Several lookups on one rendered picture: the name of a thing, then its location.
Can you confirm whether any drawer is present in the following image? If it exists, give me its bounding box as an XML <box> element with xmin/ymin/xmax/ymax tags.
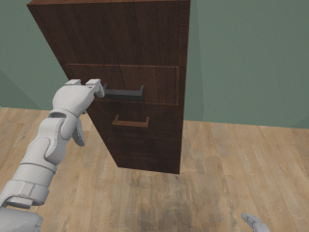
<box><xmin>67</xmin><ymin>63</ymin><xmax>180</xmax><ymax>104</ymax></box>

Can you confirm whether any cabinet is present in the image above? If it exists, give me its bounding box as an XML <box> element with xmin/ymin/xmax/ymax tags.
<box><xmin>26</xmin><ymin>0</ymin><xmax>191</xmax><ymax>175</ymax></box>

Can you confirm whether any robot left upper arm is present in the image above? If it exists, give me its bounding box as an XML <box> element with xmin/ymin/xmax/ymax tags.
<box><xmin>0</xmin><ymin>207</ymin><xmax>43</xmax><ymax>232</ymax></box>

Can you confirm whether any robot left hand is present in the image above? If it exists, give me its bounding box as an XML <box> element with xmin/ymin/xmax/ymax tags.
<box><xmin>52</xmin><ymin>79</ymin><xmax>105</xmax><ymax>147</ymax></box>

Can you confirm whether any left robot forearm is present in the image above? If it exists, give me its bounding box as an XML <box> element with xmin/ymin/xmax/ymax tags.
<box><xmin>0</xmin><ymin>108</ymin><xmax>78</xmax><ymax>210</ymax></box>

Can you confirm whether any handle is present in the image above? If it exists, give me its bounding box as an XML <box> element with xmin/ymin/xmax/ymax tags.
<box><xmin>101</xmin><ymin>83</ymin><xmax>145</xmax><ymax>101</ymax></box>
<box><xmin>112</xmin><ymin>120</ymin><xmax>149</xmax><ymax>131</ymax></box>

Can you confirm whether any robot right hand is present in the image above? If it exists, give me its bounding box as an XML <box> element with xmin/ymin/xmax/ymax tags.
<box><xmin>241</xmin><ymin>213</ymin><xmax>270</xmax><ymax>232</ymax></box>

